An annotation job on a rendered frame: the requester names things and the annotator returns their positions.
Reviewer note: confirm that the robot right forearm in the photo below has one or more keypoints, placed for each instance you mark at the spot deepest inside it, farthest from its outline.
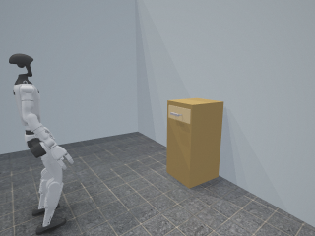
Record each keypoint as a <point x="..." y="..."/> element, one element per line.
<point x="37" y="128"/>

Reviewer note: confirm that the drawer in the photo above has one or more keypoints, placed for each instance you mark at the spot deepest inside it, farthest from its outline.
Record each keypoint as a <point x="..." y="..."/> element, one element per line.
<point x="186" y="113"/>

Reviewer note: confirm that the handle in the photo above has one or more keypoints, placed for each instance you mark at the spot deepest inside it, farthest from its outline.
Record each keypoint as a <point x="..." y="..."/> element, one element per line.
<point x="175" y="114"/>

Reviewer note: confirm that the left robot shin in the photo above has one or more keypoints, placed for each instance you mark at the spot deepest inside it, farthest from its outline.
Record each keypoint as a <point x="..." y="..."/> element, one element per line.
<point x="42" y="191"/>

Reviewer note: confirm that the left robot hand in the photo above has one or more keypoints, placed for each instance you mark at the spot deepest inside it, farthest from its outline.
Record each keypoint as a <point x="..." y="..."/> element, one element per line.
<point x="47" y="131"/>

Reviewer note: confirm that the cabinet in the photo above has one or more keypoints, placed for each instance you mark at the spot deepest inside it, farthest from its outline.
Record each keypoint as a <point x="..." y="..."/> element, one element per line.
<point x="193" y="151"/>

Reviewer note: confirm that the right robot thigh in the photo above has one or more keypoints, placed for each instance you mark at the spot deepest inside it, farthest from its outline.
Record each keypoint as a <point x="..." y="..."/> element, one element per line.
<point x="38" y="149"/>

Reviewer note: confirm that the robot right upper arm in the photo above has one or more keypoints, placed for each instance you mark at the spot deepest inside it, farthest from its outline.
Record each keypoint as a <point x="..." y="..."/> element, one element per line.
<point x="27" y="93"/>

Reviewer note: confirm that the right robot hand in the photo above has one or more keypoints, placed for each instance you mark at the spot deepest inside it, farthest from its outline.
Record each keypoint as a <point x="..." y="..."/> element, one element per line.
<point x="57" y="153"/>

